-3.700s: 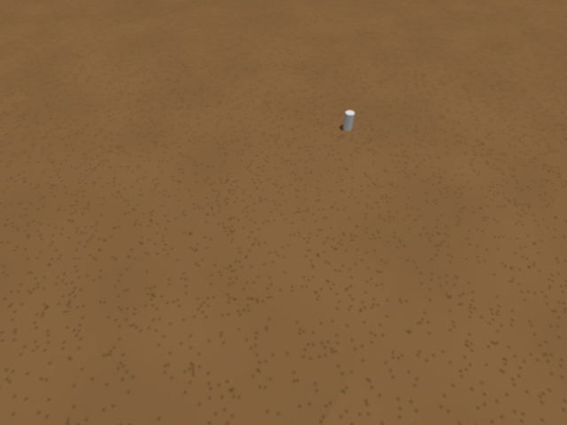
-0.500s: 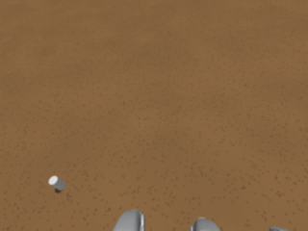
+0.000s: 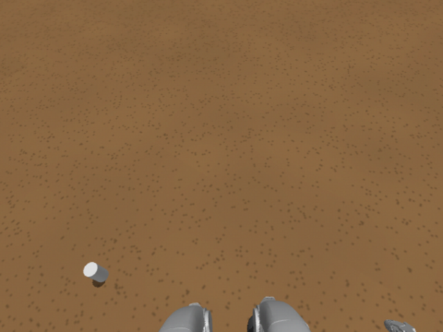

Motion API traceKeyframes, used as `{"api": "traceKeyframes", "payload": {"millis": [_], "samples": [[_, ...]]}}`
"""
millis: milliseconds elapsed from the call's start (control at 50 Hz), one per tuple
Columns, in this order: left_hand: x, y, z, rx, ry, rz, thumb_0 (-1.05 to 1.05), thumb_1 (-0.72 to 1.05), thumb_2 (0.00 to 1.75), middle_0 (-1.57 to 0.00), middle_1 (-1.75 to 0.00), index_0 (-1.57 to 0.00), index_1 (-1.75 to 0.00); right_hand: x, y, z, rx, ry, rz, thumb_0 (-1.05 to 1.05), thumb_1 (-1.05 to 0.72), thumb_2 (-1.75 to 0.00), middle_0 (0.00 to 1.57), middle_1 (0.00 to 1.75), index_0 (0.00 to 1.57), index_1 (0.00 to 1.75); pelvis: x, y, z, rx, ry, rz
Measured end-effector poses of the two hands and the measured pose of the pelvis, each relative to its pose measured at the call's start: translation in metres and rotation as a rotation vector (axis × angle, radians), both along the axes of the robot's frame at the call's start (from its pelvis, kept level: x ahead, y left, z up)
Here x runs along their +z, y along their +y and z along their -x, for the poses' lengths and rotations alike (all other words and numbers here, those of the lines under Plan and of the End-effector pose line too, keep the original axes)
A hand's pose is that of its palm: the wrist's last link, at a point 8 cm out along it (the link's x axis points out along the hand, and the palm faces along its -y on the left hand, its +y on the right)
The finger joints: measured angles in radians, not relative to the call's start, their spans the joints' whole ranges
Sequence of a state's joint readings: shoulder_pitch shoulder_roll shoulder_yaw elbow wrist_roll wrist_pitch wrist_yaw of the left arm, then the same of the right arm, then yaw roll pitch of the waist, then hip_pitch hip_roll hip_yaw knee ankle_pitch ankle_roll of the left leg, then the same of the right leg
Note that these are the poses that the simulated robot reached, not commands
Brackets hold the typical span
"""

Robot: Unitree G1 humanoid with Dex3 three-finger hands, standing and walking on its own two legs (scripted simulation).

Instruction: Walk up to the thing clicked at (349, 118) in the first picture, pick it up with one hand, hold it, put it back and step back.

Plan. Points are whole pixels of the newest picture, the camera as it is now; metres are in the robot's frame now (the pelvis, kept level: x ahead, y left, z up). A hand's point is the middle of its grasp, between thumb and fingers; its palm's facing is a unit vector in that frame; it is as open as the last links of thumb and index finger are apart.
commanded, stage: walk up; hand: left
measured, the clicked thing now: (96, 272) +0.41 +0.54 -0.67
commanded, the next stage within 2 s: none
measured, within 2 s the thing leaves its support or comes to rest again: neither
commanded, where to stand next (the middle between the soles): -0.04 +0.43 m, yaw -18 degrees
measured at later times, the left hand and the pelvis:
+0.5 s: hand out of the picture +0.04 +0.58 -0.12, palm faces -0.12 -0.79 -0.60, open 7.4 cm; pelvis -0.07 +0.26 +0.00, yaw -7 degrees
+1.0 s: hand out of the picture +0.02 +0.77 -0.12, palm faces -0.17 -0.79 -0.59, open 7.4 cm; pelvis -0.14 +0.48 -0.02, yaw -14 degrees
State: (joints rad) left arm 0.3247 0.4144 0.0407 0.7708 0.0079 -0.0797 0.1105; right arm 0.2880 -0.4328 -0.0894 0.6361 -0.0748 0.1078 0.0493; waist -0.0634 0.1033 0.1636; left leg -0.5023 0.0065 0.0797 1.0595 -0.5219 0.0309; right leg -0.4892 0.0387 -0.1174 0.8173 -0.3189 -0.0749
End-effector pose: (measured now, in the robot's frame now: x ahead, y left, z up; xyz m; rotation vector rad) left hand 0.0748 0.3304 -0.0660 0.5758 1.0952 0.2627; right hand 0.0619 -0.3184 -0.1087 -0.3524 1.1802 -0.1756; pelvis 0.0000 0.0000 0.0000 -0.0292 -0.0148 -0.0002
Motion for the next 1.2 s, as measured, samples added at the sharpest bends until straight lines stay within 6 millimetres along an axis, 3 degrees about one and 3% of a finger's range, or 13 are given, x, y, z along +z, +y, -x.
{"api": "traceKeyframes", "payload": {"millis": [140,260,320,400,460,560,680,780,900,960,1020,1120,1200], "samples": [[0.018,0.061,0.025,0.016,-0.032,-0.037,0.00,0.90,0.90,-0.21,-0.30,-0.21,-0.30,-0.007,0.060,-0.003,0.027,-0.031,-0.036,0.01,-0.90,-0.90,0.20,0.30,0.20,0.30,0.002,0.061,0.018,-0.011,-0.025,-0.010],[0.021,0.150,0.038,-0.019,-0.020,-0.098,0.00,0.89,0.90,-0.21,-0.30,-0.21,-0.30,-0.005,0.110,-0.001,0.013,-0.108,-0.005,0.01,-0.90,-0.90,0.20,0.30,0.20,0.30,-0.010,0.130,0.035,-0.057,-0.011,-0.028],[0.011,0.206,0.041,-0.030,-0.025,-0.121,0.00,0.89,0.90,-0.21,-0.30,-0.21,-0.30,-0.007,0.141,0.009,0.005,-0.122,0.041,0.01,-0.90,-0.90,0.20,0.30,0.20,0.30,-0.023,0.176,0.046,-0.072,-0.003,-0.022],[-0.002,0.264,0.041,0.013,-0.005,-0.141,0.01,0.90,0.90,-0.21,-0.30,-0.21,-0.30,-0.007,0.192,0.049,-0.035,-0.102,0.060,0.00,-0.91,-0.90,0.20,0.30,0.20,0.30,-0.026,0.224,0.059,-0.101,-0.030,-0.007],[-0.004,0.280,0.036,-0.001,0.021,-0.099,0.01,0.90,0.90,-0.20,-0.30,-0.20,-0.30,0.002,0.231,0.085,-0.100,-0.050,0.038,0.00,-0.90,-0.90,0.20,0.30,0.20,0.30,-0.011,0.245,0.066,-0.111,-0.027,-0.003],[-0.001,0.286,0.034,-0.061,0.057,-0.011,0.01,0.90,0.90,-0.20,-0.30,-0.20,-0.30,0.013,0.282,0.132,-0.155,0.019,0.002,0.01,-0.90,-0.90,0.21,0.30,0.20,0.30,0.010,0.281,0.076,-0.134,-0.014,-0.006],[-0.001,0.300,0.043,-0.137,0.035,0.019,0.00,0.90,0.90,-0.20,-0.30,-0.20,-0.30,-0.003,0.322,0.164,-0.192,0.056,-0.018,0.01,-0.90,-0.90,0.21,0.30,0.20,0.30,0.005,0.324,0.094,-0.184,-0.008,0.006],[0.006,0.339,0.057,-0.126,-0.013,0.000,0.00,0.90,0.90,-0.21,-0.30,-0.21,-0.30,-0.007,0.360,0.168,-0.182,0.045,-0.026,0.01,-0.90,-0.90,0.20,0.30,0.20,0.30,0.006,0.363,0.113,-0.180,-0.034,0.000],[0.011,0.409,0.064,-0.154,-0.038,-0.040,0.00,0.90,0.90,-0.21,-0.30,-0.21,-0.30,-0.007,0.401,0.170,-0.208,-0.045,-0.017,0.01,-0.90,-0.90,0.20,0.30,0.20,0.30,-0.001,0.424,0.129,-0.208,-0.039,-0.033],[0.001,0.450,0.059,-0.170,-0.044,-0.037,0.01,0.90,0.90,-0.21,-0.30,-0.21,-0.30,-0.009,0.428,0.182,-0.239,-0.071,0.016,0.00,-0.90,-0.90,0.20,0.30,0.20,0.30,-0.012,0.459,0.133,-0.222,-0.035,-0.032],[-0.011,0.482,0.055,-0.142,-0.043,-0.022,0.01,0.90,0.90,-0.20,-0.30,-0.20,-0.30,-0.010,0.462,0.210,-0.274,-0.054,0.042,0.00,-0.90,-0.90,0.20,0.30,0.20,0.30,-0.016,0.485,0.136,-0.247,-0.062,-0.038],[-0.019,0.496,0.054,-0.144,0.012,0.072,0.01,0.90,0.90,-0.20,-0.30,-0.20,-0.30,0.009,0.510,0.251,-0.323,0.034,0.029,0.01,-0.90,-0.90,0.20,0.30,0.20,0.30,0.003,0.501,0.137,-0.259,-0.061,-0.010],[-0.025,0.492,0.060,-0.154,0.097,0.132,0.01,0.91,0.90,-0.20,-0.30,-0.20,-0.30,0.025,0.522,0.272,-0.345,0.080,0.046,0.01,-0.90,-0.90,0.21,0.30,0.20,0.30,0.015,0.505,0.132,-0.281,-0.045,-0.006]]}}
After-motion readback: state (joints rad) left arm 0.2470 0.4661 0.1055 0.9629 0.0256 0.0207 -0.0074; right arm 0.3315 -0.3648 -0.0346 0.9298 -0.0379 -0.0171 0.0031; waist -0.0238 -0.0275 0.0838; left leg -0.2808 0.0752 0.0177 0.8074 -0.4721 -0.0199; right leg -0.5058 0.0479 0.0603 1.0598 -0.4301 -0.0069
